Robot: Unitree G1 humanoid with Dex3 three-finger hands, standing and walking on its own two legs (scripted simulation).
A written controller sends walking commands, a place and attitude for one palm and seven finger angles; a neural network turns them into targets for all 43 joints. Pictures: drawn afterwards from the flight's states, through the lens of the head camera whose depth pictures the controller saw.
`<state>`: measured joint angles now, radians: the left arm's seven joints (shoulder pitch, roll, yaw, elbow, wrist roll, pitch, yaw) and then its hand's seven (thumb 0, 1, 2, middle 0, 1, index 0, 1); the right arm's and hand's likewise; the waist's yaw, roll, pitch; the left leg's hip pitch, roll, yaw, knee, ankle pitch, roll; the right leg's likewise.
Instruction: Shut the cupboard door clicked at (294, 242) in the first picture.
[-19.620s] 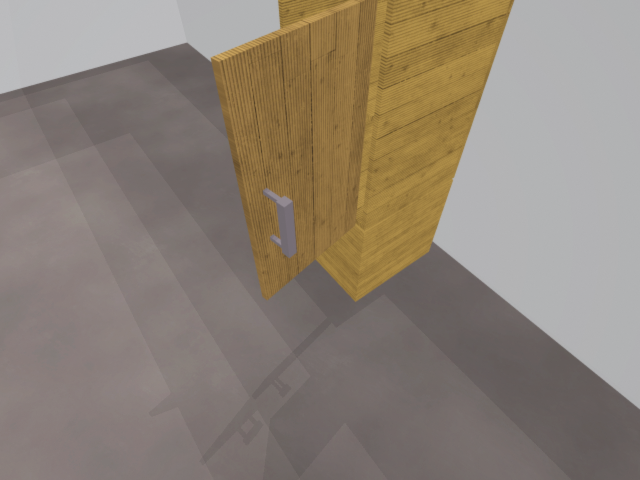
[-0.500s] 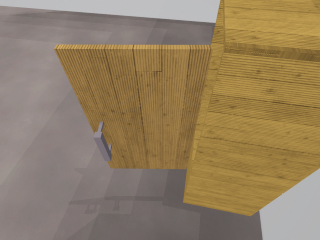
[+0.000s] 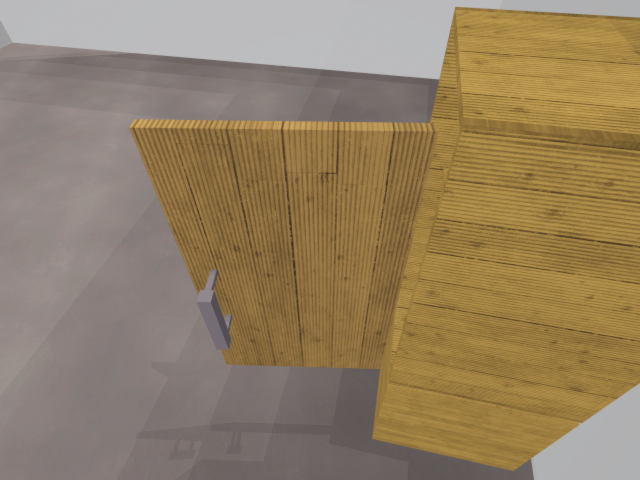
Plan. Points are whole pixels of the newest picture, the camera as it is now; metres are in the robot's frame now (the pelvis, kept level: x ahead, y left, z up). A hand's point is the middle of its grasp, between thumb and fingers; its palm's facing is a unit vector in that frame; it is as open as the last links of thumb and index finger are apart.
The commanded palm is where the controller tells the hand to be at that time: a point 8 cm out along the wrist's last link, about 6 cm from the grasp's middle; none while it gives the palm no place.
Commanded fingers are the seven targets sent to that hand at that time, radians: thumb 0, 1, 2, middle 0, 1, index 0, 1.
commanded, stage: come to a stop and stand still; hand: left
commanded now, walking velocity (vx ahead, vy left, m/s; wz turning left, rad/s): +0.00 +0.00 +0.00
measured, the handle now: (218, 310) +0.39 +0.20 -0.08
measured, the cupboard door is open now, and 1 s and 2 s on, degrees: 100 100 100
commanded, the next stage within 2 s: look again from close up in 0.70 s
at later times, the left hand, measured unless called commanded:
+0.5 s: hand out of the picture -0.01 +0.21 -0.17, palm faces -0.01 -0.97 -0.23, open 7.4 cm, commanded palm none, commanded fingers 0.00 0.90 0.90 -0.20 -0.30 -0.20 -0.30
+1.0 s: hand out of the picture -0.04 +0.20 -0.17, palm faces -0.01 -0.98 -0.19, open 7.4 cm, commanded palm none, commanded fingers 0.00 0.90 0.90 -0.20 -0.30 -0.20 -0.30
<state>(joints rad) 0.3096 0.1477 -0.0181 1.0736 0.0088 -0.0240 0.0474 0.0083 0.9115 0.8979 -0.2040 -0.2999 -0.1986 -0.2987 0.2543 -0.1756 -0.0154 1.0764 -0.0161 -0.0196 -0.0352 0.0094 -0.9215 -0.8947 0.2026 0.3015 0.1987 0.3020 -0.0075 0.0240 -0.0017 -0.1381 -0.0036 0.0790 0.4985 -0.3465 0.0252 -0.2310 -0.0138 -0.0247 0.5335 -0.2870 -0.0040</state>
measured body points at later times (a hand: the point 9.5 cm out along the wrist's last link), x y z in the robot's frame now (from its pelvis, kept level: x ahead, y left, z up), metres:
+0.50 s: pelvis -0.03 +0.02 +0.00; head -0.02 +0.02 +0.45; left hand -0.01 +0.26 -0.15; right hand +0.00 -0.21 -0.15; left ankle -0.05 +0.10 -0.73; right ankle +0.00 -0.12 -0.73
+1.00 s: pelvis -0.04 +0.03 +0.00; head -0.02 +0.03 +0.45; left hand -0.04 +0.25 -0.16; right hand -0.05 -0.18 -0.16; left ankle -0.05 +0.10 -0.73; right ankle +0.00 -0.12 -0.73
